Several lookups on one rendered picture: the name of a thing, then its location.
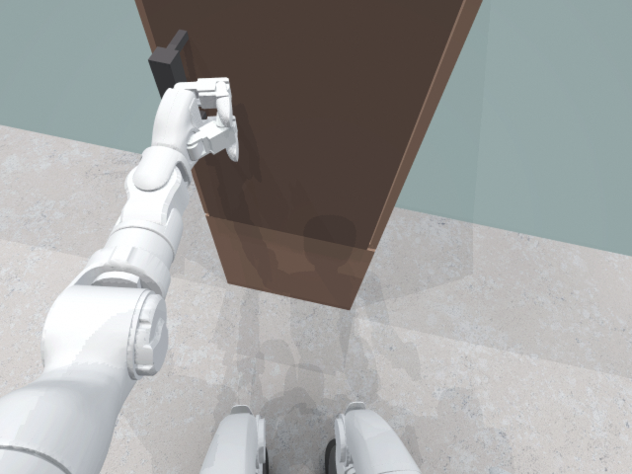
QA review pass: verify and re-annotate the left robot hand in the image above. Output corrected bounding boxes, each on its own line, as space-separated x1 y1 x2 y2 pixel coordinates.
151 77 239 169

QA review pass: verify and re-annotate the robot left thigh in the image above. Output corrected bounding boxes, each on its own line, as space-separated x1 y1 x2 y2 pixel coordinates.
199 413 266 474

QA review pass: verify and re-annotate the cupboard door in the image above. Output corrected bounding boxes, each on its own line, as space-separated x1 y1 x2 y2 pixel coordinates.
142 0 463 250

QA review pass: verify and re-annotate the left robot upper arm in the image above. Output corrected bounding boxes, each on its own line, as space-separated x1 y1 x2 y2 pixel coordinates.
0 284 169 474

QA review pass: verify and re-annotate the robot left forearm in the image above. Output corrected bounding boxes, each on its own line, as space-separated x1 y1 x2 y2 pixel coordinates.
40 146 193 367

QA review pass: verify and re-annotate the robot right thigh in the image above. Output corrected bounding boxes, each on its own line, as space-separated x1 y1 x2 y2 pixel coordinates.
334 409 422 474

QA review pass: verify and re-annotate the handle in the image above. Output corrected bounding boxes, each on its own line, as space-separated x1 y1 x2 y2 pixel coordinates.
148 30 206 119

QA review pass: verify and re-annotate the robot thigh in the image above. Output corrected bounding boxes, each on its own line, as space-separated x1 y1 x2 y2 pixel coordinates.
334 409 422 474
199 413 266 474

